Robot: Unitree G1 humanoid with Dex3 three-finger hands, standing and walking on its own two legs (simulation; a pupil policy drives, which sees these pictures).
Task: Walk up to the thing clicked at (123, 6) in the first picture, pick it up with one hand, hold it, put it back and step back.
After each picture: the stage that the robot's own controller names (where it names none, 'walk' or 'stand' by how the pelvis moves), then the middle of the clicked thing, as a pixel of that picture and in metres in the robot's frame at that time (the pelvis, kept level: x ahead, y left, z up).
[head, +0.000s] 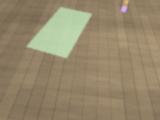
stand; (125, 3) +2.19 -0.65 -0.65
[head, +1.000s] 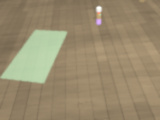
walk; (98, 15) +2.11 -0.13 -0.62
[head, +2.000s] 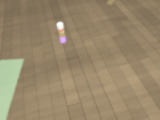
walk; (61, 33) +1.46 +0.30 -0.64
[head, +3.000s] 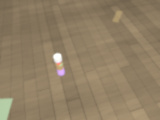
walk; (59, 65) +0.96 +0.27 -0.65
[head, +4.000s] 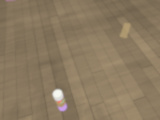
walk; (60, 100) +0.57 +0.24 -0.65
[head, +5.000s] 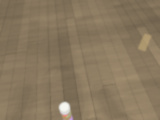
stand; (66, 113) +0.46 +0.17 -0.64
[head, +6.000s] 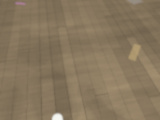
stand; out of the picture +0.42 +0.17 -0.65
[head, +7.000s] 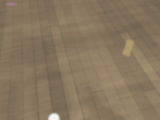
stand; out of the picture +0.42 +0.19 -0.66
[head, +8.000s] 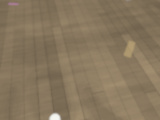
stand; out of the picture +0.42 +0.19 -0.66
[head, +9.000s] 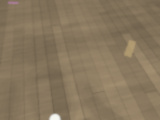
stand; out of the picture +0.41 +0.19 -0.66
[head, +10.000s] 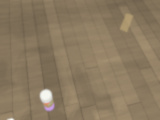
go down; (47, 101) +0.45 +0.18 -0.58
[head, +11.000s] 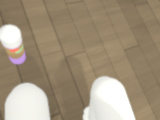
go down; (14, 47) +0.49 +0.22 -0.24
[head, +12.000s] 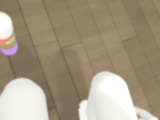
close in; (5, 37) +0.49 +0.23 -0.23
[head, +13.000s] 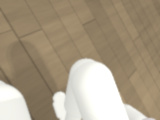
close; out of the picture +0.48 +0.27 -0.16
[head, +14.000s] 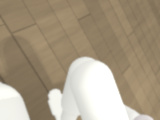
close; out of the picture +0.47 +0.28 -0.16
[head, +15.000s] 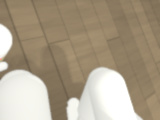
lift; out of the picture +0.37 +0.24 -0.12
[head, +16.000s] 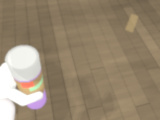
lift; (30, 83) +0.32 +0.16 +0.05
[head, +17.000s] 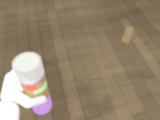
hold; (36, 88) +0.31 +0.15 +0.03
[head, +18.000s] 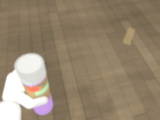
hold; (37, 88) +0.31 +0.15 +0.03
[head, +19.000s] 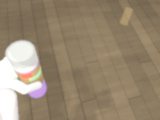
crouch; (30, 74) +0.36 +0.16 +0.00
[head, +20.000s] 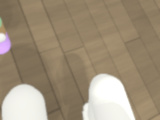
lower; out of the picture +0.49 +0.22 -0.03
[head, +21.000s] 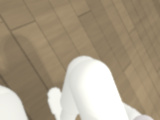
lower; out of the picture +0.46 +0.28 -0.16
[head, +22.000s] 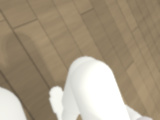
lower; out of the picture +0.47 +0.29 -0.16
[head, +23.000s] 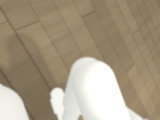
lower; out of the picture +0.46 +0.28 -0.16
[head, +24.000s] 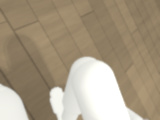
lower; out of the picture +0.45 +0.29 -0.17
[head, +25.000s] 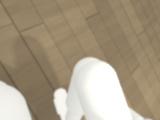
open; out of the picture +0.46 +0.26 -0.16
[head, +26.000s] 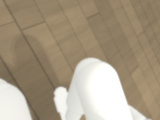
stand; out of the picture +0.44 +0.26 -0.18
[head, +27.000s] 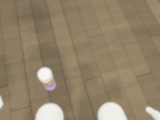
walk; (47, 80) +0.45 +0.18 -0.43
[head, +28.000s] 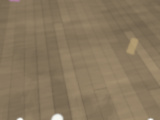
stand; out of the picture +0.41 +0.15 -0.60
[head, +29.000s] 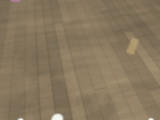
stand; out of the picture +0.41 +0.16 -0.60
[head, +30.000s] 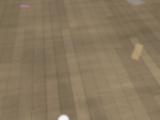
stand; out of the picture +0.43 +0.14 -0.65
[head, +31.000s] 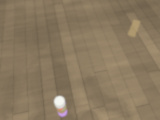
walk; (61, 106) +0.45 +0.16 -0.63
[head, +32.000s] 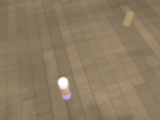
walk; (64, 89) +0.60 +0.19 -0.64
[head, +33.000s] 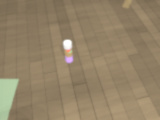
walk; (68, 51) +0.96 +0.14 -0.63
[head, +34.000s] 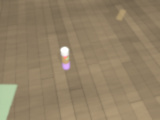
stand; (65, 58) +1.03 +0.17 -0.64
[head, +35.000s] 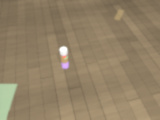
stand; (64, 58) +1.05 +0.18 -0.66
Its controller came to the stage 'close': yes
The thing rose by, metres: 0.69
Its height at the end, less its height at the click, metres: +0.00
